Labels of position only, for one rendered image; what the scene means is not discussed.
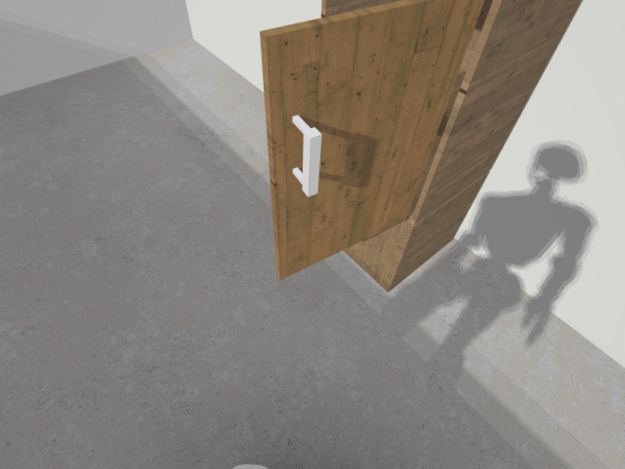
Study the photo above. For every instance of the cupboard door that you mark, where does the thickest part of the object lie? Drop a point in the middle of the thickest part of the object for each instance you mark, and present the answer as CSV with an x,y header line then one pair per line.
x,y
375,83

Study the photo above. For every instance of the handle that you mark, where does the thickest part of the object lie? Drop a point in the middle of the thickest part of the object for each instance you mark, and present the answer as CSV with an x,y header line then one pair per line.
x,y
311,157

